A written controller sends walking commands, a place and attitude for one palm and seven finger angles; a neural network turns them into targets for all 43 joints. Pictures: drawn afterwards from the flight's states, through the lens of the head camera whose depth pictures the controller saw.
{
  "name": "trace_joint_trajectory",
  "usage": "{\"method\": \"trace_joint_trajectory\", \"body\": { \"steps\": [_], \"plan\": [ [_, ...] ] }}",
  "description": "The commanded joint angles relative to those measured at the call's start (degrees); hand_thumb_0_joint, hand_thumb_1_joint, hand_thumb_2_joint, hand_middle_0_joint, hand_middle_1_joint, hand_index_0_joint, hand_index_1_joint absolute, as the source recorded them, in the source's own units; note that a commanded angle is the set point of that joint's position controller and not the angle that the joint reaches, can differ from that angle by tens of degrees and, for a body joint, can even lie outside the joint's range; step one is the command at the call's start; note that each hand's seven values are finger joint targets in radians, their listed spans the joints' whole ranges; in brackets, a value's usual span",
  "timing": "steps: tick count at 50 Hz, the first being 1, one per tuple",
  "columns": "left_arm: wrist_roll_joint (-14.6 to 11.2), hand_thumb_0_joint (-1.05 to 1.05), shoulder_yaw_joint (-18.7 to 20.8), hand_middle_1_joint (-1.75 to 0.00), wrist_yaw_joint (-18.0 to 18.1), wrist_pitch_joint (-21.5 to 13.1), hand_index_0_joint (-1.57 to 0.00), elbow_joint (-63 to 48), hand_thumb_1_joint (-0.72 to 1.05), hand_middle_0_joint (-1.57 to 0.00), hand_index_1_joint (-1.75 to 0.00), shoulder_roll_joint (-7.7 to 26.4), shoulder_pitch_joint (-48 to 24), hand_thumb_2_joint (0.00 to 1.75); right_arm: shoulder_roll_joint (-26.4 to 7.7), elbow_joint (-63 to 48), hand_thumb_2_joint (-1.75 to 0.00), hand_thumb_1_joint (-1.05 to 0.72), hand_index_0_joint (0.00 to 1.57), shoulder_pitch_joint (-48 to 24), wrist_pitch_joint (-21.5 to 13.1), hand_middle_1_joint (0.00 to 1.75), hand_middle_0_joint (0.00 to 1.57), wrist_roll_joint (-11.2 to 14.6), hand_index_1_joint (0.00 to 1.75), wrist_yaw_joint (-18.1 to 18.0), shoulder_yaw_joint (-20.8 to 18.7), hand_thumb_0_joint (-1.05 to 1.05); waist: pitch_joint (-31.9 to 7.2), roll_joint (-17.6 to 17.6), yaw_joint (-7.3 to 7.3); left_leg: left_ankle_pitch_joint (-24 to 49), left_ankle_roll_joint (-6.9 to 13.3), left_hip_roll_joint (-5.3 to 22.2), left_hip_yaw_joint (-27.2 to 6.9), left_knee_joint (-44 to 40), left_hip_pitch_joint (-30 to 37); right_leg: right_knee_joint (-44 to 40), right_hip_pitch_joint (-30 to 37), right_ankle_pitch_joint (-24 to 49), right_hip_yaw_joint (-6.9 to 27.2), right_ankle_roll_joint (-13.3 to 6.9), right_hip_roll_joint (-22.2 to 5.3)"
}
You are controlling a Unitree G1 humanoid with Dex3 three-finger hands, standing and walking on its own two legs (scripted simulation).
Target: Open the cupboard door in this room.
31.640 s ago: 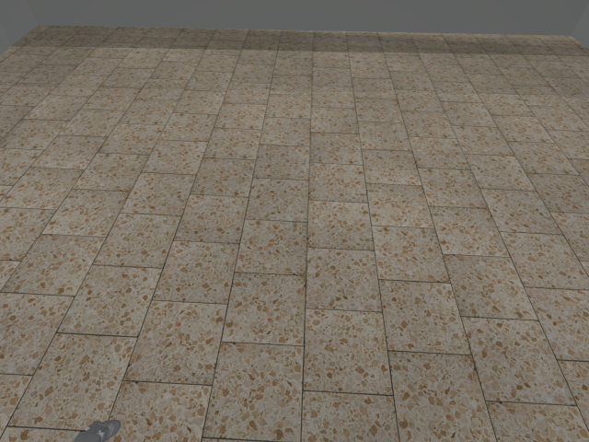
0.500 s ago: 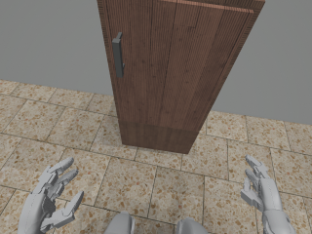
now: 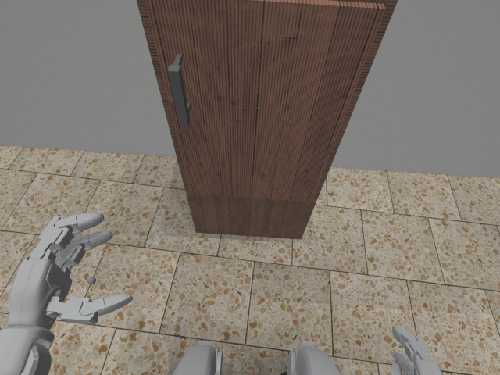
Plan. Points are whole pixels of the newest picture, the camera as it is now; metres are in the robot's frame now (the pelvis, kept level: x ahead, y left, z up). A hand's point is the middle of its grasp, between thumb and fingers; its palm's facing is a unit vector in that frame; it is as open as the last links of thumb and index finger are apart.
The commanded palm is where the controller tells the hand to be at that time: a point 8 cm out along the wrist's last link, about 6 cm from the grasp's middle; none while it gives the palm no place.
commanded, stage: raise the hand with hooked fingers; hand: left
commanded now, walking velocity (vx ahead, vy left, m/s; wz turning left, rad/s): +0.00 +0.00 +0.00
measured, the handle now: (181, 91) +0.62 +0.18 +0.07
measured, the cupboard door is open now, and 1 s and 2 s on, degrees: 0 0 0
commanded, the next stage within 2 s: move the hooked fingers beside the handle in 1.10 s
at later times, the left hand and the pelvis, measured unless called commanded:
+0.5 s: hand (64, 238) +0.29 +0.28 +0.07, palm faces +0.01 -1.00 -0.07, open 13.9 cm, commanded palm +0.27 +0.33 +0.07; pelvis +0.02 +0.01 +0.02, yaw +0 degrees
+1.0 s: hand (70, 222) +0.31 +0.28 +0.08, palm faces +0.02 -1.00 -0.06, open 13.9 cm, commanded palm +0.28 +0.32 +0.08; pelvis +0.02 +0.01 +0.02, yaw -1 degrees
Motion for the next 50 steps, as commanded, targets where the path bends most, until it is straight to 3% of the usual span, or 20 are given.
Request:
{"method": "trace_joint_trajectory", "body": {
  "steps": [1, 3, 4, 7, 11, 15, 16, 20, 22, 23, 24, 26, 29, 33, 35, 38, 41, 45, 50],
  "plan": [
    [-1.97, 0.0, 3.76, -1.07, -6.07, -2.46, -0.29, -9.04, -0.29, -0.29, -1.07, 12.87, -10.01, 0.39, -8.55, -10.14, -0.9, -0.9, 0.2, -3.91, -4.58, 0.3, 0.2, 1.05, 0.3, -1.67, -2.35, 0.0, -12.42, 1.9, -0.54, 5.03, 0.5, -2.35, -2.18, -12.32, 5.03, -11.81, 11.35, -5.21, 5.89, -0.36, 2.57],
    [-3.14, 0.0, 7.07, -1.1, -6.35, -1.4, -0.29, -10.04, -0.34, -0.29, -1.1, 16.13, -10.93, 0.37, -8.81, -10.35, -0.9, -0.9, 0.2, -4.02, -4.58, 0.3, 0.2, 1.06, 0.3, -1.96, -2.03, 0.0, -13.14, 4.48, 0.98, 7.47, 0.24, -2.2, -2.9, -13.88, 7.4, -10.88, 13.19, -2.11, 4.59, -0.97, 3.21],
    [-3.65, 0.0, 7.81, -1.11, -6.06, -1.27, -0.29, -11.86, -0.36, -0.29, -1.11, 15.93, -10.37, 0.36, -8.33, -10.58, -0.9, -0.9, 0.2, -4.18, -4.54, 0.3, 0.2, 0.89, 0.3, -1.9, -1.9, 0.0, -14.8, 6.7, 1.72, 10.27, 0.16, -2.26, -2.84, -14.5, 9.4, -10.54, 14.39, 1.08, 4.03, -1.02, 3.26],
    [-4.54, 0.0, 9.41, -1.15, -3.6, -0.81, -0.29, -11.34, -0.43, -0.29, -1.15, 14.94, -8.91, 0.33, -7.69, -10.37, -0.9, -0.9, 0.2, -4.18, -4.25, 0.3, 0.2, 0.56, 0.3, -1.44, -1.76, 0.0, -14.18, 6.06, 2.22, 15.73, -0.47, -1.85, -3.33, -15.37, 11.82, -9.97, 15.15, 6.08, 2.31, -0.94, 3.71],
    [-3.12, 0.0, 6.13, -1.2, -2.54, 1.04, -0.3, -6.3, -0.5, -0.3, -1.2, 11.88, -10.27, 0.3, -7.99, -10.0, -0.9, -0.9, 0.2, -3.84, -3.37, 0.3, 0.2, 0.32, 0.3, -0.49, -1.38, 0.0, -8.92, 7.41, 0.56, 16.62, -1.21, -1.6, -3.51, -15.94, 12.05, -10.07, 11.78, 7.28, 1.15, -0.88, 3.88],
    [-1.84, 0.0, 4.96, -1.2, -5.74, 3.95, -0.3, -0.89, -0.5, -0.3, -1.2, 13.05, -14.66, 0.3, -9.21, -10.48, -0.9, -0.9, 0.2, -2.75, -2.42, 0.3, 0.2, 0.62, 0.3, -0.68, -1.37, 0.0, -7.83, 3.09, -0.83, 14.84, -0.8, -1.54, -3.42, -16.05, 10.6, -11.3, 11.8, 7.16, 1.51, -0.63, 4.08],
    [-1.94, 0.0, 5.78, -1.2, -6.56, 4.27, -0.3, -0.51, -0.5, -0.3, -1.2, 14.35, -16.63, 0.3, -9.39, -10.6, -0.9, -0.9, 0.2, -2.63, -2.27, 0.3, 0.2, 0.63, 0.3, -0.87, -1.32, 0.0, -8.8, 1.67, -0.88, 14.4, -0.71, -1.55, -3.55, -16.22, 10.59, -11.53, 12.58, 6.98, 1.5, -0.57, 4.03],
    [-3.47, 0.0, 10.25, -1.2, -8.83, 3.02, -0.3, -3.36, -0.5, -0.3, -1.2, 19.2, -23.06, 0.3, -9.05, -10.13, -0.9, -0.9, 0.2, -2.5, -2.48, 0.3, 0.2, 0.3, 0.3, -1.48, -1.05, 0.0, -15.66, 5.37, 0.3, 21.41, -0.99, -1.6, -3.51, -15.58, 15.55, -10.98, 15.8, 12.11, 2.14, -1.03, 4.19],
    [-4.12, 0.0, 11.38, -1.2, -8.91, 1.87, -0.3, -3.11, -0.5, -0.3, -1.2, 19.88, -24.08, 0.3, -8.81, -9.72, -0.9, -0.9, 0.2, -2.5, -2.63, 0.3, 0.2, 0.14, 0.3, -1.58, -0.91, 0.0, -16.18, 4.64, 0.43, 23.17, -1.24, -1.41, -3.84, -15.53, 16.3, -10.87, 15.98, 12.93, 2.0, -0.99, 4.35],
    [-4.39, 0.0, 12.24, -1.2, -8.89, 1.39, -0.3, -2.58, -0.5, -0.3, -1.2, 20.97, -24.83, 0.3, -8.94, -9.24, -0.9, -0.9, 0.2, -2.42, -2.7, 0.3, 0.2, -0.07, 0.3, -1.58, -0.72, 0.0, -15.88, 6.26, 0.88, 24.74, -1.54, -1.43, -4.03, -15.25, 16.31, -10.31, 15.95, 13.62, 2.02, -1.33, 4.56],
    [-4.21, 0.0, 11.95, -1.2, -9.09, 1.27, -0.3, -1.21, -0.5, -0.3, -1.2, 20.36, -25.01, 0.3, -8.74, -8.92, -0.9, -0.9, 0.2, -2.09, -2.52, 0.3, 0.2, -0.01, 0.3, -1.53, -0.64, 0.0, -15.83, 6.11, 0.45, 25.71, -1.55, -1.26, -3.83, -15.4, 17.03, -10.5, 15.57, 14.15, 1.96, -1.11, 4.54],
    [-3.97, 0.0, 11.9, -1.2, -9.51, 1.69, -0.3, 1.42, -0.5, -0.3, -1.2, 20.52, -25.66, 0.3, -8.91, -8.41, -0.9, -0.9, 0.2, -2.18, -2.32, 0.3, 0.2, 0.07, 0.3, -1.37, -0.66, 0.0, -14.58, 7.55, 0.52, 25.23, -1.84, -1.17, -3.97, -15.92, 16.82, -10.64, 14.78, 13.2, 1.75, -1.1, 4.32],
    [-4.06, 0.0, 11.67, -1.2, -11.24, 4.12, -0.3, 7.14, -0.5, -0.3, -1.2, 20.6, -25.95, 0.3, -9.41, -8.55, -0.9, -0.9, 0.2, -2.04, -1.55, 0.3, 0.2, 0.38, 0.3, -1.39, -0.63, 0.0, -12.74, 5.15, 0.08, 22.46, -1.28, -1.36, -3.48, -16.66, 14.85, -11.85, 15.52, 12.32, 1.88, -1.08, 4.35],
    [-5.05, 0.0, 11.24, -1.2, -13.38, 6.0, -0.3, 8.61, -0.5, -0.3, -1.2, 19.86, -24.11, 0.3, -9.7, -9.69, -0.9, -0.9, 0.2, -1.52, -1.21, 0.3, 0.2, 0.48, 0.3, -1.23, -1.05, 0.0, -14.8, 2.98, 0.58, 24.37, -0.74, -1.62, -2.83, -16.58, 14.79, -12.52, 17.86, 15.05, 2.24, -0.97, 4.36],
    [-5.03, 0.0, 11.89, -1.2, -13.2, 5.41, -0.3, 6.63, -0.5, -0.3, -1.2, 20.82, -24.5, 0.3, -9.72, -9.92, -0.9, -0.9, 0.2, -1.23, -1.13, 0.3, 0.2, 0.36, 0.3, -0.79, -1.18, 0.0, -16.25, 3.77, 0.97, 26.11, -0.89, -1.55, -2.91, -16.65, 15.6, -12.28, 18.17, 15.94, 2.22, -0.83, 4.39],
    [-5.13, 0.0, 13.12, -1.2, -11.72, 3.37, -0.3, 5.01, -0.5, -0.3, -1.2, 22.02, -25.54, 0.3, -9.54, -9.92, -0.9, -0.9, 0.2, -1.4, -1.02, 0.3, 0.2, -0.03, 0.3, -0.5, -1.26, 0.0, -14.09, 3.96, 0.82, 23.87, -0.85, -1.66, -2.74, -16.67, 14.47, -12.47, 17.75, 14.51, 2.41, -1.14, 4.55],
    [-4.64, 0.0, 14.65, -1.2, -10.09, 1.27, -0.3, 4.12, -0.5, -0.3, -1.2, 23.13, -25.62, 0.3, -9.3, -9.74, -0.9, -0.9, 0.2, -0.99, -0.9, 0.3, 0.2, -0.13, 0.3, -0.36, -1.34, 0.0, -15.12, 5.52, 1.06, 23.65, -0.93, -1.64, -2.68, -16.91, 14.92, -12.2, 17.88, 13.94, 2.66, -1.07, 4.37],
    [-4.33, 0.0, 13.84, -1.2, -9.87, 0.7, -0.3, 4.63, -0.5, -0.3, -1.2, 22.34, -25.7, 0.3, -9.03, -9.47, -0.9, -0.9, 0.2, -1.09, -0.48, 0.3, 0.2, -0.03, 0.3, -0.35, -1.23, 0.0, -14.75, 7.12, 0.68, 22.39, -0.83, -1.73, -2.19, -16.95, 14.87, -12.58, 17.9, 13.52, 3.01, -0.9, 4.16],
    [-4.65, 0.0, 12.18, -1.2, -11.33, 1.7, -0.3, 6.44, -0.5, -0.3, -1.2, 20.99, -25.92, 0.3, -9.09, -9.56, -0.9, -0.9, 0.2, -1.54, -0.26, 0.3, 0.2, 0.38, 0.3, -0.86, -1.11, 0.0, -13.79, 5.16, -0.11, 19.22, -0.32, -1.79, -1.89, -17.01, 13.5, -13.56, 18.13, 12.23, 3.54, -0.67, 4.18]
  ]
}}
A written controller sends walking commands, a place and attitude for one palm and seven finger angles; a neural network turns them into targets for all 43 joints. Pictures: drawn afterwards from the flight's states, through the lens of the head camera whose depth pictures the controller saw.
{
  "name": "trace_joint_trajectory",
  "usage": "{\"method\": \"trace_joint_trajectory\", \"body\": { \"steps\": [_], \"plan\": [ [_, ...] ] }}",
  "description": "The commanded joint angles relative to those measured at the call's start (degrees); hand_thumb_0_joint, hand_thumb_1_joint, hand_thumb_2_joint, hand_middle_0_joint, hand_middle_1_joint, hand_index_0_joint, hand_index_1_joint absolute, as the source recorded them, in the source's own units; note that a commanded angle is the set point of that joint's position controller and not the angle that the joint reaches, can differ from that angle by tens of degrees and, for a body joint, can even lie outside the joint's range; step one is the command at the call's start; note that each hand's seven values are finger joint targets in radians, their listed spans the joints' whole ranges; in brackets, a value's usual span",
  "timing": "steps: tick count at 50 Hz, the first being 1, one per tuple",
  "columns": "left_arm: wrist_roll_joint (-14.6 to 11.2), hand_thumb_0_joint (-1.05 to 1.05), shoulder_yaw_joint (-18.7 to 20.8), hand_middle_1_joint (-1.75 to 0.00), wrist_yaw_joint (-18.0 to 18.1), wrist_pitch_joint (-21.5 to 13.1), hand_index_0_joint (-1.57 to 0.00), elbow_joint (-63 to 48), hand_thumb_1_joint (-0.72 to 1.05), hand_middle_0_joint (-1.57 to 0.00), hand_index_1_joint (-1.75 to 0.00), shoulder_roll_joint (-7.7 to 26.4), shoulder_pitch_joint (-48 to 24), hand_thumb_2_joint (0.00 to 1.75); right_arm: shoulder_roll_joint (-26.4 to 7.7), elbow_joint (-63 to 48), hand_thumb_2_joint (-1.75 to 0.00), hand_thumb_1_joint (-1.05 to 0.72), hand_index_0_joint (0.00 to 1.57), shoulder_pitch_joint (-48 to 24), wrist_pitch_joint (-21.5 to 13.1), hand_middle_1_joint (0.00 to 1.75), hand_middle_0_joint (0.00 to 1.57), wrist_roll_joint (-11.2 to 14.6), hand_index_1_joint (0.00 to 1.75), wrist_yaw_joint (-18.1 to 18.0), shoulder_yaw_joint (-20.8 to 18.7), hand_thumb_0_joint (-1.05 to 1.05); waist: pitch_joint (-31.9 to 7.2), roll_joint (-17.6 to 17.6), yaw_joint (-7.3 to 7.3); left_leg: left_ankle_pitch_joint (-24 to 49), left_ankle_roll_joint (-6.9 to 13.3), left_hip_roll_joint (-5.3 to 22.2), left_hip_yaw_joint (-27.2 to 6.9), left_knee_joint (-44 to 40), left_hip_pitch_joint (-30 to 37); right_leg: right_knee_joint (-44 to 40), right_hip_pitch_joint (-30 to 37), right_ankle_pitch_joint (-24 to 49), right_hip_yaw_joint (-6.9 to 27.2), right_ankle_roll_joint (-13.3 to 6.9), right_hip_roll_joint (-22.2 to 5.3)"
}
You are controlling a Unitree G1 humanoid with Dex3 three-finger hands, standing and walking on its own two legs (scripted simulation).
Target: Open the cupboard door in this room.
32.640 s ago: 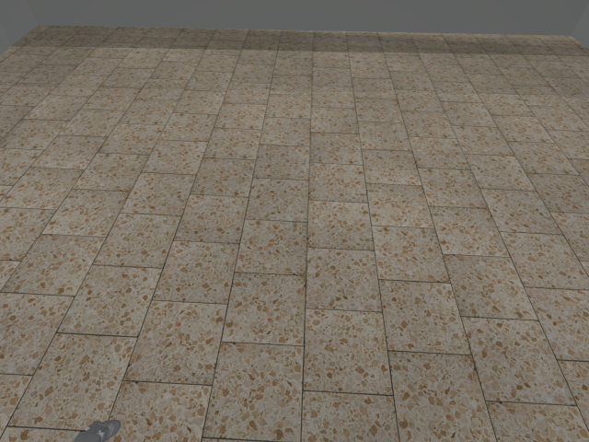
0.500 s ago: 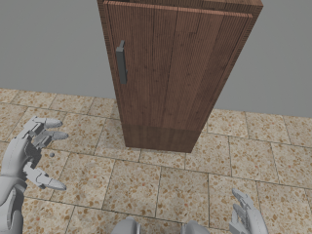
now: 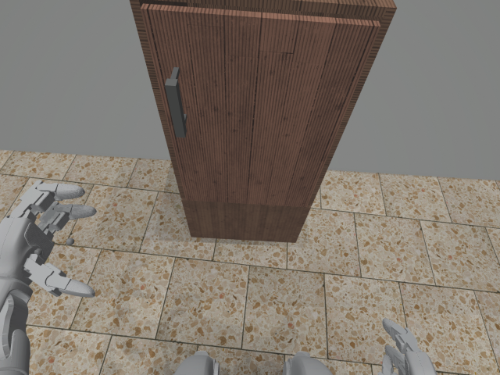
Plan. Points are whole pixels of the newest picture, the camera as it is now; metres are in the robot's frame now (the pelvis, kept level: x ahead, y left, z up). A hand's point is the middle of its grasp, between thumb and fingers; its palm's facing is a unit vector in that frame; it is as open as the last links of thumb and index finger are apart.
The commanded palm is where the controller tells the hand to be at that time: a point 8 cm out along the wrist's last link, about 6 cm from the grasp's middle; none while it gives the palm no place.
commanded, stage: raise the hand with hooked fingers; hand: left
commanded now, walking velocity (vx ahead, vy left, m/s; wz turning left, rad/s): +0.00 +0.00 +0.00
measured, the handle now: (178, 103) +0.60 +0.18 +0.04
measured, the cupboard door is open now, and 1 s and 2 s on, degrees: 0 0 0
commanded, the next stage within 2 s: move the hooked fingers beside the handle in 0.10 s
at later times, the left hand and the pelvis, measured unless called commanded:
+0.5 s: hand (87, 215) +0.33 +0.27 +0.05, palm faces -0.01 -1.00 -0.03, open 14.0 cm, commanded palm +0.31 +0.32 +0.05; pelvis -0.01 -0.01 -0.01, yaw +0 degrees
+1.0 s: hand (110, 174) +0.41 +0.26 +0.05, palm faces -0.01 -1.00 -0.02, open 14.0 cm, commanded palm +0.39 +0.30 +0.05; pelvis +0.00 +0.01 -0.01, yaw -1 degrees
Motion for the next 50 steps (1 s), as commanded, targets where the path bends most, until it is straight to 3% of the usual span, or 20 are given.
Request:
{"method": "trace_joint_trajectory", "body": {
  "steps": [1, 10, 13, 17, 21, 24, 28, 30, 33, 35, 37, 39, 42, 44, 45, 48, 49, 50],
  "plan": [
    [-2.12, 0.0, 4.56, -1.2, -1.02, -2.97, -0.3, -10.18, -0.5, -0.3, -1.2, 14.1, -9.24, 0.3, -8.89, -7.49, -0.9, -0.9, 0.2, -0.6, -2.58, 0.3, 0.2, 0.6, 0.3, -1.31, -3.35, 0.0, -15.04, 4.92, 0.45, 17.2, -0.56, -2.2, -2.46, -9.95, 6.41, -5.86, 11.67, 9.98, 3.03, -1.11, 2.95],
    [-2.3, 0.0, 4.95, -1.2, -1.17, -3.59, -0.3, -8.82, -0.5, -0.3, -1.2, 14.12, -9.73, 0.3, -8.56, -7.36, -0.9, -0.9, 0.2, -0.89, -2.94, 0.3, 0.2, 0.56, 0.3, -1.55, -3.05, 0.0, -14.8, 4.12, 0.54, 16.12, -0.38, -2.35, -2.19, -9.34, 5.55, -5.9, 12.01, 9.44, 3.72, -1.03, 2.83],
    [-1.8, 0.0, 5.45, -1.2, -1.16, -3.6, -0.3, -6.18, -0.5, -0.3, -1.2, 16.1, -16.92, 0.3, -8.94, -6.06, -0.9, -0.9, 0.2, -0.71, -2.73, 0.3, 0.2, 0.37, 0.3, -2.09, -2.7, 0.0, -12.8, 3.56, -0.73, 13.16, -0.25, -2.21, -2.11, -8.14, 2.79, -6.13, 10.44, 6.5, 4.72, -1.0, 2.73],
    [-0.42, 0.0, 3.27, -1.2, -1.71, -3.62, -0.3, -1.64, -0.5, -0.3, -1.2, 15.96, -25.84, 0.3, -9.14, -4.84, -0.9, -0.9, 0.2, -0.2, -2.78, 0.3, 0.2, 0.66, 0.3, -2.84, -2.57, 0.0, -12.67, 3.81, -2.15, 10.34, -0.19, -1.98, -2.54, -7.91, 2.62, -6.14, 7.87, 3.35, 4.93, -0.9, 2.43],
    [0.66, 0.0, 2.55, -1.2, -2.46, -3.72, -0.3, -0.39, -0.5, -0.3, -1.2, 17.17, -30.64, 0.3, -9.16, -4.34, -0.9, -0.9, 0.2, 0.55, -2.6, 0.3, 0.2, 0.55, 0.3, -2.93, -2.63, 0.0, -18.1, 6.15, -1.71, 13.13, -0.14, -1.95, -2.66, -7.55, 4.73, -4.96, 8.82, 6.46, 4.95, -1.09, 2.42],
    [1.02, 0.0, 5.41, -1.2, -2.02, -2.99, -0.3, 2.17, -0.5, -0.3, -1.2, 19.78, -28.4, 0.3, -9.29, -4.33, -0.9, -0.9, 0.2, 1.65, -1.95, 0.3, 0.2, 0.37, 0.3, -2.53, -2.77, 0.0, -20.81, 6.05, -0.29, 17.72, -0.31, -1.92, -2.47, -7.36, 5.1, -3.93, 11.06, 11.12, 4.6, -1.23, 2.54],
    [1.13, 0.0, 6.45, -1.2, -0.67, -1.87, -0.3, 5.56, -0.5, -0.3, -1.2, 20.37, -29.15, 0.3, -9.39, -4.71, -0.9, -0.9, 0.2, 2.3, -0.67, 0.3, 0.2, 0.33, 0.3, -1.92, -2.92, 0.0, -19.64, 4.29, -0.16, 18.16, -0.33, -1.83, -2.15, -7.5, 2.92, -3.93, 11.48, 12.06, 4.53, -1.03, 2.64],
    [1.79, 0.0, 5.88, -1.2, 0.09, -1.83, -0.3, 5.6, -0.5, -0.3, -1.2, 19.74, -29.81, 0.3, -9.32, -4.97, -0.9, -0.9, 0.2, 2.74, -0.04, 0.3, 0.2, 0.34, 0.3, -1.56, -3.12, 0.0, -19.81, 5.2, -0.33, 18.98, -0.45, -1.74, -1.98, -7.82, 3.64, -3.73, 10.64, 12.87, 4.17, -0.88, 2.63],
    [2.49, 0.0, 5.59, -1.2, 0.97, -2.47, -0.3, 7.56, -0.5, -0.3, -1.2, 19.95, -33.54, 0.3, -9.73, -4.47, -0.9, -0.9, 0.2, 4.05, 0.87, 0.3, 0.2, 0.15, 0.3, -1.38, -3.34, 0.0, -19.19, 2.6, -1.54, 18.91, -0.17, -1.51, -1.99, -7.27, 2.79, -3.6, 9.92, 13.1, 4.17, -0.8, 2.94],
    [3.21, 0.0, 4.9, -1.2, 1.15, -3.48, -0.3, 6.73, -0.5, -0.3, -1.2, 19.79, -35.74, 0.3, -9.6, -4.13, -0.9, -0.9, 0.2, 4.69, 1.38, 0.3, 0.2, 0.05, 0.3, -1.22, -3.56, 0.0, -21.49, 5.3, -1.63, 20.86, -0.35, -1.41, -2.14, -7.39, 4.65, -3.15, 9.8, 14.36, 4.06, -0.86, 2.94],
    [3.26, 0.0, 5.06, -1.2, 1.07, -4.38, -0.3, 6.42, -0.5, -0.3, -1.2, 19.86, -36.34, 0.3, -9.75, -3.7, -0.9, -0.9, 0.2, 5.25, 1.82, 0.3, 0.2, -0.1, 0.3, -1.13, -3.82, 0.0, -23.04, 5.77, -1.67, 22.66, -0.42, -1.29, -2.15, -7.09, 6.11, -3.09, 9.61, 15.44, 4.04, -0.89, 2.98],
    [3.59, 0.0, 5.05, -1.2, 0.85, -4.63, -0.3, 8.05, -0.5, -0.3, -1.2, 20.59, -38.36, 0.3, -9.9, -3.12, -0.9, -0.9, 0.2, 6.09, 2.59, 0.3, 0.2, -0.11, 0.3, -1.11, -3.71, 0.0, -22.95, 4.97, -2.35, 23.65, -0.3, -1.12, -2.28, -6.79, 5.97, -2.9, 9.27, 16.23, 4.08, -0.84, 3.27],
    [4.02, 0.0, 2.79, -1.2, 1.04, -4.63, -0.3, 8.7, -0.5, -0.3, -1.2, 18.16, -40.77, 0.3, -9.67, -2.64, -0.9, -0.9, 0.2, 6.29, 3.26, 0.3, 0.2, -0.16, 0.3, -0.93, -3.9, 0.0, -22.52, 7.66, -2.77, 24.64, -0.63, -0.92, -2.87, -7.19, 8.36, -3.08, 6.6, 15.02, 3.42, -0.93, 3.18],
    [4.77, 0.0, 3.61, -1.2, 1.54, -4.5, -0.3, 10.16, -0.5, -0.3, -1.2, 20.17, -43.26, 0.3, -9.98, -2.16, -0.9, -0.9, 0.2, 6.98, 3.93, 0.3, 0.2, -0.2, 0.3, -0.96, -3.84, 0.0, -22.62, 8.13, -2.87, 25.3, -0.86, -0.67, -3.26, -7.2, 9.11, -3.06, 5.55, 14.35, 3.32, -1.03, 3.34],
    [5.04, 0.0, 2.34, -1.2, 1.92, -4.49, -0.3, 10.21, -0.5, -0.3, -1.2, 18.92, -45.39, 0.3, -9.76, -1.82, -0.9, -0.9, 0.2, 7.0, 4.15, 0.3, 0.2, -0.26, 0.3, -0.92, -3.87, 0.0, -22.39, 8.11, -3.52, 24.87, -0.79, -0.69, -3.35, -7.02, 9.32, -3.06, 4.68, 14.12, 3.16, -0.94, 3.26],
    [5.84, 0.0, 3.7, -1.2, 3.33, -4.73, -0.3, 14.61, -0.5, -0.3, -1.2, 20.92, -48.59, 0.3, -10.16, -1.2, -0.9, -0.9, 0.2, 7.68, 5.03, 0.3, 0.2, -0.34, 0.3, -0.98, -3.7, 0.0, -20.22, 5.87, -3.7, 22.41, -0.73, -0.57, -3.89, -7.11, 7.24, -2.86, 3.49, 12.14, 2.85, -1.19, 3.43],
    [6.57, 0.0, 3.55, -1.2, 3.76, -4.91, -0.3, 14.62, -0.5, -0.3, -1.2, 21.0, -49.4, 0.3, -10.06, -1.23, -0.9, -0.9, 0.2, 7.91, 5.33, 0.3, 0.2, -0.49, 0.3, -0.93, -3.74, 0.0, -22.0, 7.47, -3.63, 23.97, -0.81, -0.56, -3.73, -7.01, 8.42, -2.72, 3.58, 12.94, 3.06, -1.05, 3.27],
    [6.8, 0.0, 2.6, -1.2, 4.14, -4.89, -0.3, 16.0, -0.5, -0.3, -1.2, 19.77, -50.06, 0.3, -9.88, -1.25, -0.9, -0.9, 0.2, 8.04, 5.6, 0.3, 0.2, -0.56, 0.3, -0.77, -3.68, 0.0, -22.11, 6.79, -3.83, 23.39, -0.87, -0.64, -3.75, -6.92, 8.2, -2.65, 3.35, 12.65, 2.92, -0.97, 3.28]
  ]
}}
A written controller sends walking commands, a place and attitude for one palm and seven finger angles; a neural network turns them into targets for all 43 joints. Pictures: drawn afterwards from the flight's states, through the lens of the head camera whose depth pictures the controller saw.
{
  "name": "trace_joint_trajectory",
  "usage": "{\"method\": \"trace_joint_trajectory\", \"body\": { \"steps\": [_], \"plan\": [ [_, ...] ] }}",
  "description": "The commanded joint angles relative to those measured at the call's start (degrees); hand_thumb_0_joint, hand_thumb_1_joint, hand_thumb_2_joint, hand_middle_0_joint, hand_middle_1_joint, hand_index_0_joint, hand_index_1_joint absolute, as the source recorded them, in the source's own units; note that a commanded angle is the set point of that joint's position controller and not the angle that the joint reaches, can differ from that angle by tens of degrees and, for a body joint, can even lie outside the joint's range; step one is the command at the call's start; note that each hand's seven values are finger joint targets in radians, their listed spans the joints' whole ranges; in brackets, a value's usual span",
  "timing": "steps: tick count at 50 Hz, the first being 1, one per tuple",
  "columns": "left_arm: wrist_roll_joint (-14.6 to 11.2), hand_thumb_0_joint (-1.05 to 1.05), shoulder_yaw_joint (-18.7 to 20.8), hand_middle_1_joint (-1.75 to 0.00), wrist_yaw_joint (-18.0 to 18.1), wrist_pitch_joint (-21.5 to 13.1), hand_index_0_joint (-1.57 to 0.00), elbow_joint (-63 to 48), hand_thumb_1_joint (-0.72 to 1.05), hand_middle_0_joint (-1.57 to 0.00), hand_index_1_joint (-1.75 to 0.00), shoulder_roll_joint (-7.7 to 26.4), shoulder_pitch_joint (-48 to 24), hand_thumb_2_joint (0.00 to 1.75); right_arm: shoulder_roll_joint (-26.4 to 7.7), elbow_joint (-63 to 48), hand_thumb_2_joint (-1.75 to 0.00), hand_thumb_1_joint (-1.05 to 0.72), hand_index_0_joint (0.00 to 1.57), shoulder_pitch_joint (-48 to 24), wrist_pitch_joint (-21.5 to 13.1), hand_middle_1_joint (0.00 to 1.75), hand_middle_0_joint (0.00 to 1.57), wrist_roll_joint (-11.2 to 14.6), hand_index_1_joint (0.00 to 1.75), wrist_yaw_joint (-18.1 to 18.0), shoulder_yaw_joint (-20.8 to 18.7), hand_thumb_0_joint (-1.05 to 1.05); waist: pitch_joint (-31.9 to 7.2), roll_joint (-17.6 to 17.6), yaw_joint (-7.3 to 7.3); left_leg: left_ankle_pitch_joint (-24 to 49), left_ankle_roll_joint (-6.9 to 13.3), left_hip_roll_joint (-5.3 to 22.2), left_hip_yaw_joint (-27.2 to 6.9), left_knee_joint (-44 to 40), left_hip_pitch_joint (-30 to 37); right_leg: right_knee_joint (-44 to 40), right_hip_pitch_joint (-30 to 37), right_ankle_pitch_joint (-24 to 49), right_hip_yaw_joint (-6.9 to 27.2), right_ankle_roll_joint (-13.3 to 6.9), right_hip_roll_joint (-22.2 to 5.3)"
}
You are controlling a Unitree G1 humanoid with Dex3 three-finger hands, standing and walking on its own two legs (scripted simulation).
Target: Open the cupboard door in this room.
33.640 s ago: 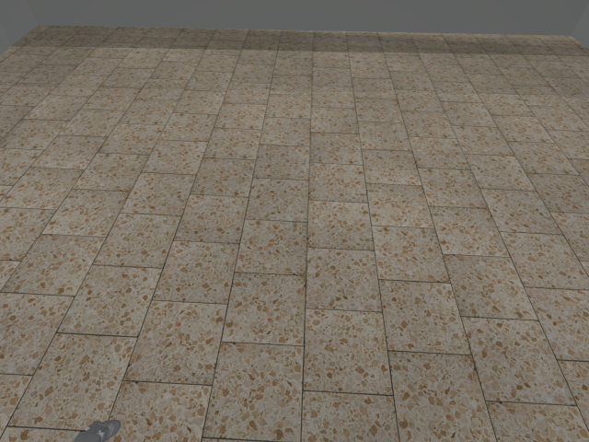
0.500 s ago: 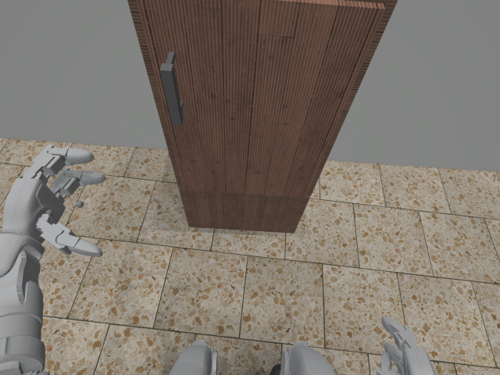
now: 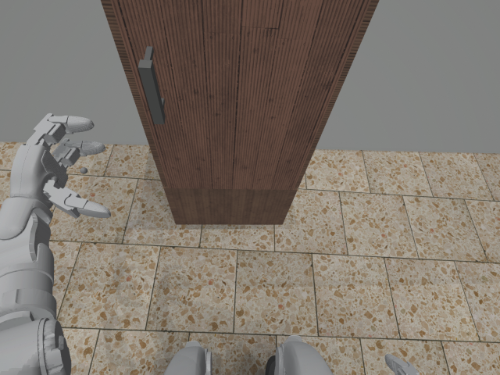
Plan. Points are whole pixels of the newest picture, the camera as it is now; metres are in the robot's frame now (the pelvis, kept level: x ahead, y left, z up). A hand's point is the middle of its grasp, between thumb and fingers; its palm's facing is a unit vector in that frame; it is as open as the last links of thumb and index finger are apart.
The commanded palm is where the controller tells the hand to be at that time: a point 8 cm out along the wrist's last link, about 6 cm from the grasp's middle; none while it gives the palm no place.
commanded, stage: move the hooked fingers beside the handle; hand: left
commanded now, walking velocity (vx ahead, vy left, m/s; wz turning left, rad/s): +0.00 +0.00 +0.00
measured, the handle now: (154, 87) +0.60 +0.18 +0.05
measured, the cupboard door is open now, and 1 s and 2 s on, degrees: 0 0 0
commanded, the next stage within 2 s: slide the fingers in behind the handle in 1.60 s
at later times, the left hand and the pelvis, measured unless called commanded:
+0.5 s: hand (112, 124) +0.50 +0.23 +0.05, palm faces +0.03 -1.00 -0.03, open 14.0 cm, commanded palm +0.49 +0.28 +0.05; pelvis -0.01 +0.00 -0.02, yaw -1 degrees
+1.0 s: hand (118, 106) +0.56 +0.24 +0.04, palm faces +0.00 -1.00 -0.02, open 14.0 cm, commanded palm +0.54 +0.27 +0.04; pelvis +0.01 +0.01 -0.02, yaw -3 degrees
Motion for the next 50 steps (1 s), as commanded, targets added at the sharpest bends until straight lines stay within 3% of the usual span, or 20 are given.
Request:
{"method": "trace_joint_trajectory", "body": {
  "steps": [1, 7, 10, 12, 13, 15, 18, 19, 20, 22, 25, 29, 32, 34, 37, 39, 43, 44, 47, 50],
  "plan": [
    [-0.21, 0.0, 2.73, -1.2, 1.67, -4.22, -0.3, -7.81, -0.5, -0.3, -1.2, 16.13, -23.54, 0.3, -10.26, -4.22, -0.9, -0.9, 0.2, 5.69, -0.49, 0.3, 0.2, -0.05, 0.3, -0.85, -3.78, 0.0, -21.29, 7.82, -0.61, 22.89, -1.55, -0.81, -4.35, -8.5, 13.86, -3.82, 8.97, 11.81, 2.12, -1.62, 2.99],
    [1.91, 0.0, 3.3, -1.2, 2.41, -5.5, -0.3, -1.82, -0.5, -0.3, -1.2, 18.67, -29.57, 0.3, -10.66, -3.54, -0.9, -0.9, 0.2, 6.95, 1.41, 0.3, 0.2, -0.45, 0.3, -0.49, -3.65, 0.0, -22.82, 7.0, -1.34, 22.71, -1.5, -0.58, -4.87, -7.4, 13.0, -2.85, 7.63, 11.3, 2.13, -1.63, 3.08],
    [2.34, 0.0, 1.77, -1.2, 2.36, -5.93, -0.3, -1.08, -0.5, -0.3, -1.2, 17.59, -33.2, 0.3, -10.69, -3.06, -0.9, -0.9, 0.2, 7.71, 2.28, 0.3, 0.2, -0.66, 0.3, -0.27, -3.64, 0.0, -24.88, 9.34, -2.25, 25.61, -1.74, -0.35, -5.43, -6.73, 15.61, -2.58, 5.58, 11.77, 2.03, -1.55, 3.19],
    [2.64, 0.0, 3.43, -1.2, 2.59, -5.93, -0.3, 0.8, -0.5, -0.3, -1.2, 19.89, -33.78, 0.3, -10.99, -2.75, -0.9, -0.9, 0.2, 8.21, 2.93, 0.3, 0.2, -0.73, 0.3, -0.27, -3.6, 0.0, -24.78, 8.65, -2.17, 25.29, -1.66, -0.25, -5.47, -6.53, 14.68, -2.5, 5.68, 11.84, 2.04, -1.57, 3.25],
    [2.67, 0.0, 2.27, -1.2, 2.7, -5.9, -0.3, 1.15, -0.5, -0.3, -1.2, 18.85, -35.54, 0.3, -10.89, -2.64, -0.9, -0.9, 0.2, 8.48, 3.21, 0.3, 0.2, -0.78, 0.3, -0.31, -3.46, 0.0, -24.76, 8.13, -3.0, 25.2, -1.38, -0.3, -5.46, -6.1, 14.23, -2.27, 5.23, 11.98, 2.15, -1.52, 3.35],
    [3.53, 0.0, 2.7, -1.2, 3.17, -5.33, -0.3, 4.63, -0.5, -0.3, -1.2, 20.26, -38.09, 0.3, -11.1, -2.03, -0.9, -0.9, 0.2, 8.94, 3.8, 0.3, 0.2, -0.82, 0.3, -0.39, -3.33, 0.0, -22.75, 6.56, -3.97, 22.02, -1.19, -0.3, -5.54, -6.06, 11.65, -2.55, 4.4, 10.56, 2.14, -1.28, 3.28],
    [4.56, 0.0, 2.64, -1.2, 4.13, -5.37, -0.3, 5.44, -0.5, -0.3, -1.2, 21.59, -42.53, 0.3, -11.23, -2.04, -0.9, -0.9, 0.2, 9.51, 4.33, 0.3, 0.2, -1.16, 0.3, -0.45, -3.03, 0.0, -23.24, 8.42, -4.81, 20.79, -0.84, -0.53, -5.57, -5.34, 10.12, -2.01, 3.83, 10.15, 2.47, -1.4, 3.24],
    [5.26, 0.0, 4.19, -1.2, 4.48, -5.51, -0.3, 5.95, -0.5, -0.3, -1.2, 24.32, -42.96, 0.3, -11.59, -1.82, -0.9, -0.9, 0.2, 10.07, 4.61, 0.3, 0.2, -1.26, 0.3, -0.5, -3.01, 0.0, -24.84, 8.71, -4.56, 21.28, -1.04, -0.45, -5.81, -5.17, 10.67, -1.76, 3.7, 10.04, 2.42, -1.35, 3.2],
    [5.62, 0.0, 2.59, -1.2, 4.67, -5.74, -0.3, 5.8, -0.5, -0.3, -1.2, 23.14, -45.14, 0.3, -11.37, -1.79, -0.9, -0.9, 0.2, 10.01, 4.69, 0.3, 0.2, -1.36, 0.3, -0.44, -2.87, 0.0, -25.43, 10.05, -5.39, 21.24, -0.95, -0.49, -5.79, -4.75, 11.02, -1.65, 2.83, 9.98, 2.6, -1.29, 3.18],
    [6.01, 0.0, 3.32, -1.2, 5.2, -5.93, -0.3, 6.8, -0.5, -0.3, -1.2, 24.12, -45.96, 0.3, -11.38, -1.63, -0.9, -0.9, 0.2, 10.66, 4.95, 0.3, 0.2, -1.63, 0.3, -0.3, -2.78, 0.0, -26.64, 10.23, -5.63, 22.22, -0.83, -0.46, -5.76, -3.92, 10.72, -1.37, 3.1, 10.96, 2.73, -1.18, 3.24],
    [6.46, 0.0, 5.58, -1.2, 5.26, -5.44, -0.3, 8.79, -0.5, -0.3, -1.2, 28.02, -47.7, 0.3, -11.83, -1.52, -0.9, -0.9, 0.2, 11.81, 5.76, 0.3, 0.2, -1.79, 0.3, -0.23, -2.5, 0.0, -28.76, 9.17, -6.22, 23.43, -0.42, -0.45, -5.42, -2.71, 8.71, -0.92, 5.04, 13.32, 3.12, -0.94, 3.35],
    [7.85, 0.0, 6.39, -1.2, 4.54, -3.49, -0.3, 12.97, -0.5, -0.3, -1.2, 31.72, -48.1, 0.3, -12.12, -2.23, -0.9, -0.9, 0.2, 12.8, 6.8, 0.3, 0.2, -1.78, 0.3, -0.22, -1.75, 0.0, -27.61, 8.65, -6.85, 22.13, 0.18, -0.59, -4.65, -1.9, 3.83, -0.8, 7.0, 14.86, 3.81, -0.78, 3.51],
    [8.82, 0.0, 6.64, -1.2, 4.37, -2.44, -0.3, 13.85, -0.5, -0.3, -1.2, 34.35, -50.28, 0.3, -12.27, -2.7, -0.9, -0.9, 0.2, 13.26, 7.43, 0.3, 0.2, -1.83, 0.3, -0.21, -1.4, 0.0, -26.63, 9.24, -7.66, 20.98, 0.5, -0.58, -4.3, -1.06, 1.07, -0.79, 6.73, 14.65, 4.21, -0.57, 3.53],
    [9.12, 0.0, 6.33, -1.2, 4.15, -2.99, -0.3, 11.54, -0.5, -0.3, -1.2, 35.01, -54.16, 0.3, -12.33, -2.49, -0.9, -0.9, 0.2, 14.15, 7.65, 0.3, 0.2, -2.02, 0.3, -0.13, -1.35, 0.0, -29.9, 13.0, -8.09, 23.54, 0.2, -0.26, -5.0, -0.75, 4.5, -0.04, 5.14, 15.45, 3.78, -0.82, 3.74],
    [9.05, 0.0, 7.58, -1.2, 4.0, -3.12, -0.3, 12.21, -0.5, -0.3, -1.2, 36.86, -56.44, 0.3, -12.65, -1.86, -0.9, -0.9, 0.2, 15.08, 7.91, 0.3, 0.2, -2.27, 0.3, -0.03, -1.43, 0.0, -32.05, 13.09, -9.22, 25.65, 0.24, 0.05, -5.5, 0.76, 5.3, 0.47, 4.03, 16.48, 3.64, -0.69, 3.9],
    [9.14, 0.0, 6.46, -1.2, 3.51, -2.78, -0.3, 12.32, -0.5, -0.3, -1.2, 35.98, -58.87, 0.3, -12.71, -1.26, -0.9, -0.9, 0.2, 16.03, 8.17, 0.3, 0.2, -2.37, 0.3, 0.2, -1.29, 0.0, -32.77, 15.09, -10.19, 28.07, 0.01, 0.35, -6.0, 1.14, 7.5, 0.8, 2.29, 17.59, 3.18, -0.89, 4.13],
    [9.88, 0.0, 5.65, -1.2, 2.69, -0.69, -0.3, 14.4, -0.5, -0.3, -1.2, 33.45, -51.63, 0.3, -12.62, -1.9, -0.9, -0.9, 0.2, 17.34, 9.22, 0.3, 0.2, -2.65, 0.3, 0.96, -1.48, 0.0, -33.81, 18.02, -8.57, 34.67, -0.6, 0.7, -6.73, 0.88, 12.1, 1.15, 0.03, 18.99, 2.03, -1.36, 4.27],
    [10.03, 0.0, 6.44, -1.2, 2.61, -0.22, -0.3, 13.49, -0.5, -0.3, -1.2, 34.58, -50.36, 0.3, -12.79, -1.98, -0.9, -0.9, 0.2, 17.52, 9.7, 0.3, 0.2, -2.66, 0.3, 1.03, -1.4, 0.0, -33.75, 17.0, -8.04, 36.04, -0.75, 1.03, -6.81, 0.69, 12.57, 1.02, 0.25, 19.38, 1.85, -1.19, 4.3],
    [8.72, 0.0, 6.31, -1.2, 2.56, 0.47, -0.3, 11.16, -0.5, -0.3, -1.2, 32.7, -49.26, 0.3, -12.54, -2.72, -0.9, -0.9, 0.2, 17.43, 10.3, 0.3, 0.2, -2.68, 0.3, 1.45, -1.76, 0.0, -32.6, 15.01, -8.02, 35.28, -0.45, 1.02, -6.53, 0.06, 11.52, 0.14, 1.83, 20.34, 1.77, -0.99, 4.55],
    [7.43, 0.0, 8.69, -1.2, 3.5, -1.41, -0.3, 4.2, -0.5, -0.3, -1.2, 33.73, -50.36, 0.3, -12.36, -3.12, -0.9, -0.9, 0.2, 17.73, 10.49, 0.3, 0.2, -2.72, 0.3, 1.78, -2.34, 0.0, -36.8, 16.4, -7.19, 40.45, -0.97, 1.25, -7.21, -0.32, 16.25, 0.15, 2.9, 22.31, 1.53, -1.16, 4.95]
  ]
}}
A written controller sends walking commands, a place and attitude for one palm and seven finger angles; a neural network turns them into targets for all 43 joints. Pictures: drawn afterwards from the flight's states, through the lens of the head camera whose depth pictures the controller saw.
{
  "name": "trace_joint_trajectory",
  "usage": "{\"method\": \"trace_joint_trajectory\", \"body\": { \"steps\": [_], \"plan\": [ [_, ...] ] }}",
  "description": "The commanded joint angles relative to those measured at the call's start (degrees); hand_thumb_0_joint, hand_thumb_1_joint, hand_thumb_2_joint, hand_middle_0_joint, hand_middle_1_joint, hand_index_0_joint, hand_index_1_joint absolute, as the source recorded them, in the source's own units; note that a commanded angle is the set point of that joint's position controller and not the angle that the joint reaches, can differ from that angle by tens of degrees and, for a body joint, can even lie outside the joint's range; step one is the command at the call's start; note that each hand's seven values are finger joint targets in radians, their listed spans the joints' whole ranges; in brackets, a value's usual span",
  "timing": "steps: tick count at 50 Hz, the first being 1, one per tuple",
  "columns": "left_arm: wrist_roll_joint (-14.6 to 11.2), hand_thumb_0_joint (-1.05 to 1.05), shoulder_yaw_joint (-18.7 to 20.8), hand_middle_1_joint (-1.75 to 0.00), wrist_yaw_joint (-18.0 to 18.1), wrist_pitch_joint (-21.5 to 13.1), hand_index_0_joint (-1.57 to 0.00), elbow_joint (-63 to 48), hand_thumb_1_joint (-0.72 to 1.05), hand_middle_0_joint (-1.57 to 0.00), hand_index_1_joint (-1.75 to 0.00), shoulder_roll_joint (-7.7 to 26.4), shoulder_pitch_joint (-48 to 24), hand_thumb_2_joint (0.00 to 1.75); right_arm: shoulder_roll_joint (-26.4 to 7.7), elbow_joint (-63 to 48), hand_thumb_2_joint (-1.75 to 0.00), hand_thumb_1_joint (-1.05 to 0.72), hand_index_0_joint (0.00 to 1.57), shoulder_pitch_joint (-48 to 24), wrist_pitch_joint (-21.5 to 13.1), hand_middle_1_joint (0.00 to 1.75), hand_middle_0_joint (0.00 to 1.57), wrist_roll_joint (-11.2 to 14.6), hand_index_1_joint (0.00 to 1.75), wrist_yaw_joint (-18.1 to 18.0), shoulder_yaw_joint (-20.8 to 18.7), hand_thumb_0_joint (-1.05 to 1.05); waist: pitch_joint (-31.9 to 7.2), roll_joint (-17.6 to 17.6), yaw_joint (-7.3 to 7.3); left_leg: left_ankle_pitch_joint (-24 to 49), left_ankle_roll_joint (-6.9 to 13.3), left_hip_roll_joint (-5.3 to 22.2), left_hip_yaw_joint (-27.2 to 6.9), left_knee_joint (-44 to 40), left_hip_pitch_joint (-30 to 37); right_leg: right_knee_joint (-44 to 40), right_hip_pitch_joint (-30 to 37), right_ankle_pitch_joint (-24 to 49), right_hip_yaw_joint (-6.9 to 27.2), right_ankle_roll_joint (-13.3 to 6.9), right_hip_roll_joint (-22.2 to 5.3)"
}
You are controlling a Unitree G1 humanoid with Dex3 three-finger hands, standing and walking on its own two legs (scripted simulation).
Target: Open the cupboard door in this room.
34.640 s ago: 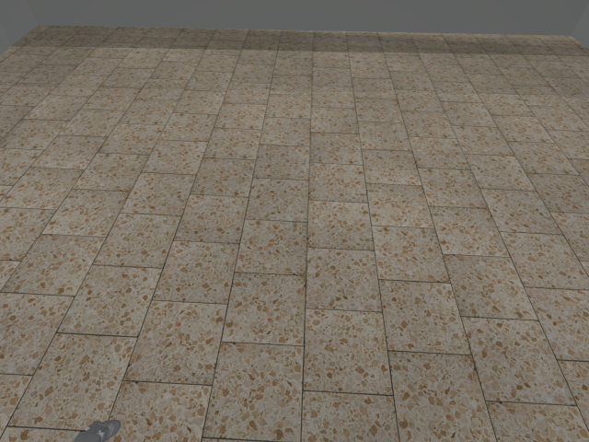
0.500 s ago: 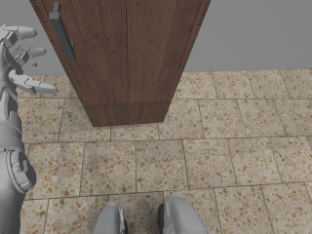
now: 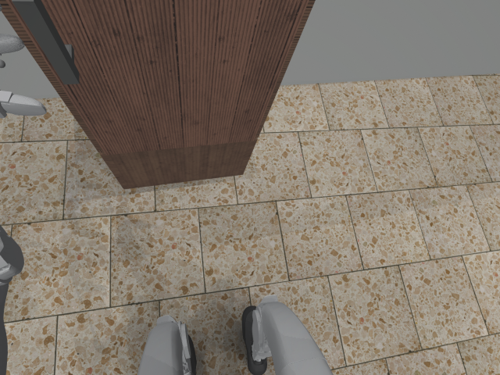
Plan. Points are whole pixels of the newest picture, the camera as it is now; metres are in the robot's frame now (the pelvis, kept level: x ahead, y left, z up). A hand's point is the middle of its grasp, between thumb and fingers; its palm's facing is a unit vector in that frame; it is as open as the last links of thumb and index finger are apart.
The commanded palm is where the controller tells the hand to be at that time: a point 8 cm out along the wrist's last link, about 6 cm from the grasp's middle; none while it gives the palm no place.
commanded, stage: move the hooked fingers beside the handle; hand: left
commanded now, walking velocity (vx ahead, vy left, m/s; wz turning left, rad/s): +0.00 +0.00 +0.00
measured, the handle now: (51, 30) +0.58 +0.20 +0.07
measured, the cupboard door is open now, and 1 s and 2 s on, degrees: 0 0 0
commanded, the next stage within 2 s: slide the fingers in behind the handle in 0.60 s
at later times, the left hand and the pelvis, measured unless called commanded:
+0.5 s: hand out of the picture +0.52 +0.26 +0.07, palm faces +0.08 -1.00 -0.02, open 14.0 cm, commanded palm +0.51 +0.29 +0.07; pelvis +0.00 +0.00 +0.01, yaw +1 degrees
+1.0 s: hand (15, 66) +0.53 +0.24 +0.06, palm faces +0.08 -1.00 +0.00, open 13.9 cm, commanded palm +0.52 +0.27 +0.06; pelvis -0.01 +0.00 +0.00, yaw +1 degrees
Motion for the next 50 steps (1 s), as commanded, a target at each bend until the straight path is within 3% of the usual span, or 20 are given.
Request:
{"method": "trace_joint_trajectory", "body": {
  "steps": [1, 5, 7, 8, 10, 13, 16, 19, 20, 21, 22, 24, 26, 30, 31, 34, 36, 41, 45, 50],
  "plan": [
    [-2.88, 0.0, 3.96, -1.2, 1.08, -5.48, -0.3, -18.84, -0.5, -0.3, -1.2, 17.11, -20.55, 0.3, -12.26, -1.72, -0.9, -0.9, 0.2, 12.76, 0.17, 0.3, 0.2, -0.14, 0.3, -0.55, -4.99, 0.0, -38.57, 15.66, 2.44, 42.54, -1.43, -0.8, -6.08, -6.75, 32.31, -3.26, 17.43, 22.23, 2.23, -1.46, 3.09],
    [-2.39, 0.0, 2.13, -1.2, 3.32, -6.86, -0.3, -20.33, -0.5, -0.3, -1.2, 13.77, -21.58, 0.3, -11.66, -0.59, -0.9, -0.9, 0.2, 12.65, 0.24, 0.3, 0.2, -0.33, 0.3, 0.0, -5.25, 0.0, -35.52, 17.67, 1.84, 45.26, -2.36, -0.37, -6.95, -7.39, 36.39, -4.04, 14.03, 20.01, 1.45, -1.56, 3.33],
    [-2.17, 0.0, 0.44, -1.2, 3.47, -5.74, -0.3, -15.46, -0.5, -0.3, -1.2, 10.89, -17.62, 0.3, -11.5, -0.42, -0.9, -0.9, 0.2, 12.39, 0.46, 0.3, 0.2, -0.18, 0.3, 0.1, -5.14, 0.0, -31.6, 15.09, 1.6, 42.81, -2.07, -0.45, -6.42, -8.0, 34.28, -4.85, 13.89, 18.82, 1.38, -1.44, 3.36],
    [-1.97, 0.0, 0.55, -1.2, 3.43, -5.36, -0.3, -14.26, -0.5, -0.3, -1.2, 11.19, -17.25, 0.3, -11.69, -0.32, -0.9, -0.9, 0.2, 12.74, 0.66, 0.3, 0.2, -0.22, 0.3, -0.06, -5.06, 0.0, -30.39, 14.32, 1.44, 43.46, -1.95, -0.36, -6.58, -8.23, 34.11, -4.9, 13.89, 18.94, 1.26, -1.58, 3.3],
    [-1.71, 0.0, -2.74, -1.2, 2.88, -4.19, -0.3, -11.94, -0.5, -0.3, -1.2, 7.61, -17.28, 0.3, -11.44, -0.33, -0.9, -0.9, 0.2, 12.31, 0.88, 0.3, 0.2, -0.01, 0.3, -0.06, -5.03, 0.0, -27.63, 13.58, 0.86, 40.87, -1.89, -0.56, -6.28, -8.81, 32.64, -5.33, 12.95, 17.52, 1.16, -1.36, 3.23],
    [-2.19, 0.0, -2.93, -1.2, 2.57, -4.22, -0.3, -10.55, -0.5, -0.3, -1.2, 6.68, -16.01, 0.3, -11.53, -0.94, -0.9, -0.9, 0.2, 12.27, 0.92, 0.3, 0.2, 0.01, 0.3, -0.29, -5.01, 0.0, -26.65, 11.48, 0.71, 39.76, -1.56, -0.71, -6.07, -8.87, 31.38, -5.19, 13.17, 17.76, 1.21, -1.58, 3.15],
    [-2.71, 0.0, -1.41, -1.2, 3.03, -6.17, -0.3, -11.92, -0.5, -0.3, -1.2, 8.39, -18.33, 0.3, -11.56, -1.16, -0.9, -0.9, 0.2, 11.54, 0.81, 0.3, 0.2, -0.13, 0.3, -0.3, -5.01, 0.0, -28.01, 10.67, 1.08, 37.12, -1.75, -0.99, -5.96, -8.75, 30.12, -4.79, 14.4, 17.09, 1.56, -1.57, 3.16],
    [-2.37, 0.0, 0.63, -1.2, 4.0, -8.96, -0.3, -16.35, -0.5, -0.3, -1.2, 11.43, -21.29, 0.3, -11.73, -1.1, -0.9, -0.9, 0.2, 11.29, 0.62, 0.3, 0.2, -0.41, 0.3, -0.36, -5.24, 0.0, -32.03, 14.33, 1.65, 40.15, -2.45, -0.88, -6.35, -7.95, 33.1, -3.73, 13.96, 17.75, 1.9, -1.75, 2.96],
    [-2.23, 0.0, -0.01, -1.2, 4.17, -9.28, -0.3, -15.54, -0.5, -0.3, -1.2, 10.06, -20.19, 0.3, -11.35, -1.08, -0.9, -0.9, 0.2, 10.96, 0.58, 0.3, 0.2, -0.36, 0.3, -0.25, -5.3, 0.0, -32.38, 14.25, 1.66, 40.19, -2.52, -0.98, -6.27, -7.75, 33.36, -3.68, 13.98, 17.7, 1.79, -1.7, 2.99],
    [-2.23, 0.0, -0.44, -1.2, 4.19, -9.34, -0.3, -14.3, -0.5, -0.3, -1.2, 9.71, -20.37, 0.3, -11.39, -0.84, -0.9, -0.9, 0.2, 10.61, 0.49, 0.3, 0.2, -0.33, 0.3, -0.22, -5.11, 0.0, -31.15, 13.14, 1.3, 38.17, -2.17, -1.09, -5.94, -7.56, 31.71, -3.87, 14.22, 17.47, 2.03, -1.64, 2.99],
    [-1.77, 0.0, 0.75, -1.2, 4.46, -9.31, -0.3, -13.95, -0.5, -0.3, -1.2, 11.85, -20.34, 0.3, -11.68, -0.82, -0.9, -0.9, 0.2, 10.57, 0.52, 0.3, 0.2, -0.37, 0.3, -0.37, -5.06, 0.0, -30.45, 12.49, 1.52, 37.02, -2.17, -1.06, -6.17, -7.9, 30.65, -3.76, 14.89, 16.88, 1.9, -1.65, 2.89],
    [-1.47, 0.0, 0.57, -1.2, 4.31, -8.9, -0.3, -13.37, -0.5, -0.3, -1.2, 11.8, -20.29, 0.3, -11.75, -0.89, -0.9, -0.9, 0.2, 10.55, 0.69, 0.3, 0.2, -0.2, 0.3, -0.39, -5.06, 0.0, -31.5, 13.97, 1.68, 36.61, -2.1, -1.21, -5.98, -7.87, 31.08, -3.73, 14.81, 16.59, 2.02, -1.65, 2.89],
    [-1.33, 0.0, 0.6, -1.2, 3.91, -7.93, -0.3, -11.7, -0.5, -0.3, -1.2, 12.99, -20.51, 0.3, -11.96, -0.99, -0.9, -0.9, 0.2, 10.1, 0.68, 0.3, 0.2, -0.05, 0.3, -0.71, -4.68, 0.0, -29.75, 11.1, 1.14, 32.59, -1.44, -1.47, -5.66, -7.99, 27.34, -3.9, 16.33, 16.26, 2.23, -1.47, 2.75],
    [-1.55, 0.0, -0.8, -1.2, 2.99, -7.59, -0.3, -12.53, -0.5, -0.3, -1.2, 12.02, -22.7, 0.3, -11.88, -0.76, -0.9, -0.9, 0.2, 9.94, 0.61, 0.3, 0.2, 0.08, 0.3, -0.99, -4.54, 0.0, -31.12, 14.06, 0.69, 31.75, -1.49, -1.54, -5.78, -7.69, 28.6, -3.85, 14.59, 15.22, 2.3, -1.49, 2.66],
    [-1.68, 0.0, -0.33, -1.2, 2.85, -7.54, -0.3, -11.61, -0.5, -0.3, -1.2, 12.49, -21.75, 0.3, -12.01, -0.75, -0.9, -0.9, 0.2, 9.97, 0.52, 0.3, 0.2, 0.11, 0.3, -1.01, -4.5, 0.0, -30.66, 12.87, 0.91, 31.04, -1.43, -1.52, -5.81, -7.77, 28.0, -3.97, 14.74, 14.77, 2.26, -1.54, 2.77],
    [-2.1, 0.0, -1.4, -1.2, 2.48, -7.52, -0.3, -10.74, -0.5, -0.3, -1.2, 11.59, -24.5, 0.3, -12.16, -0.15, -0.9, -0.9, 0.2, 10.11, 0.27, 0.3, 0.2, 0.11, 0.3, -1.23, -4.34, 0.0, -29.96, 12.05, -0.39, 28.74, -1.11, -1.5, -5.94, -7.39, 26.82, -4.02, 13.51, 13.52, 2.39, -1.4, 2.77],
    [-2.1, 0.0, -1.7, -1.2, 2.39, -6.51, -0.3, -7.55, -0.5, -0.3, -1.2, 11.6, -23.84, 0.3, -12.21, -0.16, -0.9, -0.9, 0.2, 9.93, 0.01, 0.3, 0.2, 0.32, 0.3, -1.4, -4.06, 0.0, -27.09, 9.62, -1.01, 25.18, -0.55, -1.75, -5.39, -7.18, 22.56, -4.38, 13.93, 12.23, 2.72, -1.2, 2.72],
    [-1.14, 0.0, -2.06, -1.2, 2.77, -6.4, -0.3, -10.5, -0.5, -0.3, -1.2, 11.91, -24.87, 0.3, -12.05, -0.32, -0.9, -0.9, 0.2, 10.79, -0.27, 0.3, 0.2, -0.1, 0.3, -1.19, -4.1, 0.0, -32.17, 14.13, -0.02, 28.89, -0.97, -1.72, -5.65, -6.67, 25.54, -3.14, 13.91, 14.39, 2.56, -1.52, 2.5],
    [-1.66, 0.0, -0.65, -1.2, 3.81, -6.72, -0.3, -12.42, -0.5, -0.3, -1.2, 12.27, -24.86, 0.3, -12.02, -0.51, -0.9, -0.9, 0.2, 11.09, -0.2, 0.3, 0.2, -0.25, 0.3, -0.78, -4.34, 0.0, -33.93, 13.19, 0.25, 30.34, -0.95, -1.56, -5.73, -6.38, 26.41, -3.01, 14.86, 15.7, 2.56, -1.46, 2.72],
    [-0.78, 0.0, -1.61, -1.2, 5.22, -6.14, -0.3, -11.52, -0.5, -0.3, -1.2, 11.1, -24.33, 0.3, -11.69, -0.38, -0.9, -0.9, 0.2, 11.11, -0.05, 0.3, 0.2, -0.09, 0.3, -0.5, -4.3, 0.0, -30.94, 12.25, 0.03, 28.06, -0.76, -1.67, -5.29, -6.89, 24.49, -3.55, 14.98, 14.71, 2.51, -1.34, 2.74]
  ]
}}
